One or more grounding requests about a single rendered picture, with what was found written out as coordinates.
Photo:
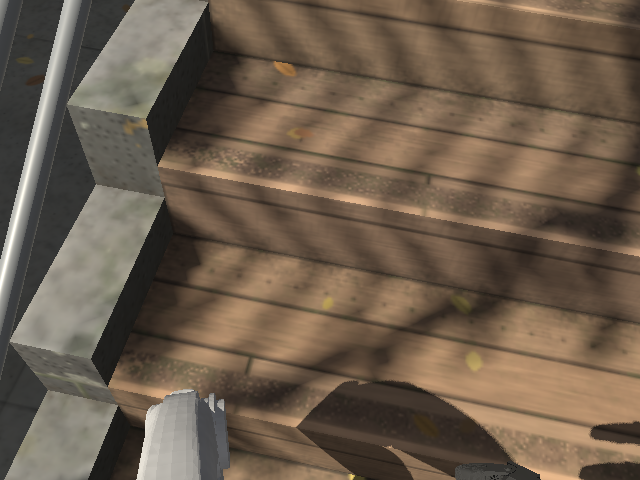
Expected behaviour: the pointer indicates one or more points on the left robot thigh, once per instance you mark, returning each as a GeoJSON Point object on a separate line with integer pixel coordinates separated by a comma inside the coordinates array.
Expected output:
{"type": "Point", "coordinates": [186, 438]}

